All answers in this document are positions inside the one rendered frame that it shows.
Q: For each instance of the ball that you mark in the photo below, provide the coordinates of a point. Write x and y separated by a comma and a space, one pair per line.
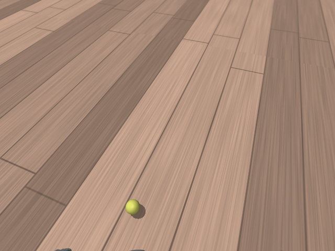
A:
132, 206

